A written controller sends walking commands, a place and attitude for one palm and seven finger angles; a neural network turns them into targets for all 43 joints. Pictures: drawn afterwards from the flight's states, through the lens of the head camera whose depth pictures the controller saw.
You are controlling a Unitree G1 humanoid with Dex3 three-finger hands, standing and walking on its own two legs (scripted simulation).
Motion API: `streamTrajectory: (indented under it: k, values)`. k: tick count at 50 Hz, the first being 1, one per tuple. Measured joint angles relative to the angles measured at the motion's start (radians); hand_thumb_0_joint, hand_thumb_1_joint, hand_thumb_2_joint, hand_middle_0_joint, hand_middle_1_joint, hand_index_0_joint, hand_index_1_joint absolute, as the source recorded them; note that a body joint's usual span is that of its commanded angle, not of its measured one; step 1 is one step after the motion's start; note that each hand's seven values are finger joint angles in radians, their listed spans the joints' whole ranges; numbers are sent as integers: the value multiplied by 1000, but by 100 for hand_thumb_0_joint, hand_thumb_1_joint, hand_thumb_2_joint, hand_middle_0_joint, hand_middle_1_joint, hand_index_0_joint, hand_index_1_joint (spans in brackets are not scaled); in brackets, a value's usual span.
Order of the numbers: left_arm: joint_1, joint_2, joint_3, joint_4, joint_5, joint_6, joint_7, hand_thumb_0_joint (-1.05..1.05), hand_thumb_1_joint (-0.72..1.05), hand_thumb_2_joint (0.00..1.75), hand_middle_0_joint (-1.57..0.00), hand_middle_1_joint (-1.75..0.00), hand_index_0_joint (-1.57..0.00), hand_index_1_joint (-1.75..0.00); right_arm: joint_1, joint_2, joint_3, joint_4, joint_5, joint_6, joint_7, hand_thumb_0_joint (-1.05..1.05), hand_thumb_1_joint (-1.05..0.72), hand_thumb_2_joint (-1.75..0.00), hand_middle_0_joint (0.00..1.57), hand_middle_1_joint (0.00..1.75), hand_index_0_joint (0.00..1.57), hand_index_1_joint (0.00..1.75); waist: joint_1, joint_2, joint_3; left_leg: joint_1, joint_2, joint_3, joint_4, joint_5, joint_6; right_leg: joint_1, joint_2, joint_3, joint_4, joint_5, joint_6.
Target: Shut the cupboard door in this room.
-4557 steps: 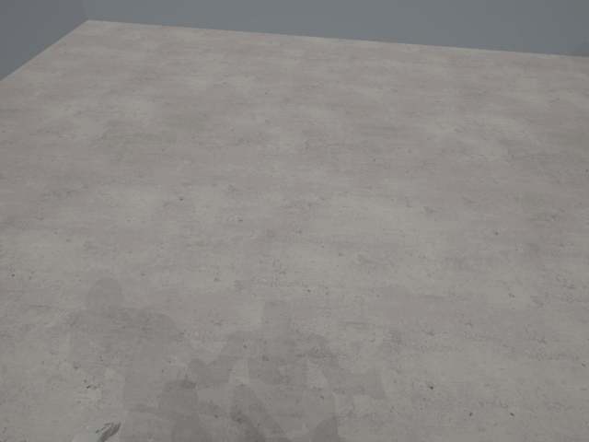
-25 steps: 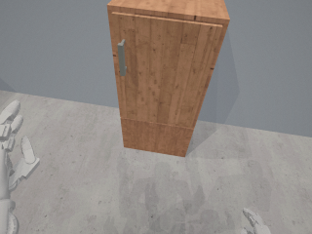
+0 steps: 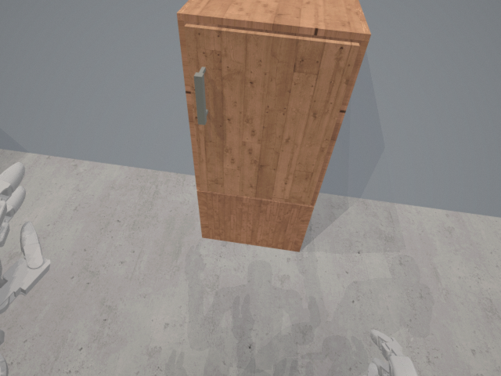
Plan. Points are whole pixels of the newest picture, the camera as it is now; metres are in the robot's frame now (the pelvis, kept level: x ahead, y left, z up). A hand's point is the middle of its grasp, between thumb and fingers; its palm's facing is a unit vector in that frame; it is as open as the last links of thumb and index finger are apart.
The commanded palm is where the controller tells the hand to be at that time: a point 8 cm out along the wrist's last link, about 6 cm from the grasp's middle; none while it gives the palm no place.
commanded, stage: stop stepping back and stand still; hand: left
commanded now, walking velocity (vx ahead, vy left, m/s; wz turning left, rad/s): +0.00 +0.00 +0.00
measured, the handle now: (202, 96) +0.80 +0.18 +0.03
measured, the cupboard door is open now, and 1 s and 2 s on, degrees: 0 0 0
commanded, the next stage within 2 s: let the arm hang, fingers relaxed in 0.42 s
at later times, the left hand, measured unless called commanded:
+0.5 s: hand (12, 272) +0.19 +0.28 +0.17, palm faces +0.42 -0.80 -0.44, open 7.4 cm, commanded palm none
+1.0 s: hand out of the picture -0.05 +0.19 -0.18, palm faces +0.05 -0.99 -0.16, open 7.1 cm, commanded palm none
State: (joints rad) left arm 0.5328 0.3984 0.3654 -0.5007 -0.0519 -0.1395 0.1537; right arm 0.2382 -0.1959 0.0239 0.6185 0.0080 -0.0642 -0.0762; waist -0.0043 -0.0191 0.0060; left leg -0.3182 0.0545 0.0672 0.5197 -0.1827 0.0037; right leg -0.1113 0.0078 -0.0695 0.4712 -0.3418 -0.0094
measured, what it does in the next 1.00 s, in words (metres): stands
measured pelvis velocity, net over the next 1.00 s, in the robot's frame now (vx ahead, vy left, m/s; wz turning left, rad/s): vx -0.02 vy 0.01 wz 0.04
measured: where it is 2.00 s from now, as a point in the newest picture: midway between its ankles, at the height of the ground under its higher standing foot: outside the picture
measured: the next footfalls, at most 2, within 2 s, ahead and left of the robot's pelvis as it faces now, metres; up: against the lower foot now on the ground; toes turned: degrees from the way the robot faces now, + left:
none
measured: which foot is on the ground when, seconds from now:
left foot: down 0.00-1.00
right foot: down 0.00-1.00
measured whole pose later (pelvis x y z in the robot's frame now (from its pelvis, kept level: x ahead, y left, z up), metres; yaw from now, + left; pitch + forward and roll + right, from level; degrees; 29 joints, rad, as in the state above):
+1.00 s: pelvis -0.02 +0.01 +0.00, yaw +3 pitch -1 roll -2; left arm 0.35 0.20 0.01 1.01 0.01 0.05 0.01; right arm 0.31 -0.19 0.01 1.02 -0.02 0.04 -0.01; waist 0.00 -0.03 0.09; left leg -0.37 0.03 0.03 0.54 -0.16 0.02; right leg -0.15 -0.01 -0.11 0.50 -0.34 -0.01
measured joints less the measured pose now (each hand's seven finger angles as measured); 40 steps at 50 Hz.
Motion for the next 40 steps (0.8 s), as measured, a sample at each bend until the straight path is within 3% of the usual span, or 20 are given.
streamTrajectory:
  k: [7, 18, 26, 28, 30, 33, 36, 40]
  values:
    - [20, 39, 70, 11, -9, -49, 9, 1, 89, 89, -21, -30, -21, -30, -4, -3, -8, -16, -1, -13, 5, 1, -90, -90, 20, 30, 20, 30, -17, 24, -17, -9, 2, 5, -33, 31, 9, -6, 4, 5, -46, 44, 8]
    - [13, -22, 1, 63, 1, -2, 4, 1, 89, 89, -21, -30, -21, -30, 5, 1, -2, 9, -2, -22, 1, 1, -90, -90, 20, 30, 20, 30, 0, 29, 4, -9, -12, 5, -60, 57, 22, -10, -8, 2, -59, 62, 19]
    - [15, 17, 37, 7, 1, -33, 10, 1, 89, 89, -21, -30, -21, -30, -10, 13, 4, 2, -8, -33, 3, 1, -90, -90, 20, 30, 20, 30, -3, 24, 3, -7, -14, 2, -68, 59, 19, -7, -9, -2, -67, 62, 17]
    - [-59, 31, -20, 149, 30, -37, -31, 1, 89, 89, -21, -30, -20, -30, -27, -22, -3, 43, 0, -62, 44, 1, -90, -90, 20, 30, 20, 30, 8, 54, -14, -43, -16, -5, -33, 50, 22, -40, -13, -9, -29, 49, 18]
    - [-158, 14, -117, 375, 47, 44, -82, 0, 90, 89, -20, -30, -20, -30, -65, -71, -10, 94, -3, -40, 74, 1, -90, -90, 20, 30, 20, 30, 18, 94, -23, -70, -22, -4, 10, 34, 29, -73, -22, -9, 30, 22, 22]
    - [-246, -44, -242, 726, 64, 151, -131, 0, 90, 89, -20, -30, -19, -30, -115, -117, -13, 147, -11, 7, 87, 1, -90, -90, 20, 30, 20, 30, 1, 131, -19, -91, -30, 5, 51, 17, 38, -111, -36, -2, 105, -12, 27]
    - [-258, -114, -331, 984, 72, 197, -154, 1, 91, 89, -20, -30, -19, -30, -116, -118, -14, 177, -17, 40, 87, 1, -90, -90, 20, 30, 20, 30, -22, 114, 0, -90, -33, 7, 61, 15, 34, -119, -40, 1, 136, -28, 22]
    - [-225, -202, -392, 1208, 74, 217, -156, 1, 91, 89, -20, -30, -19, -30, -51, -81, -14, 228, -31, 83, 86, 1, -91, -90, 20, 30, 20, 30, -32, 39, 30, -89, -29, -14, 93, -2, 20, -103, -34, -19, 154, -48, 6]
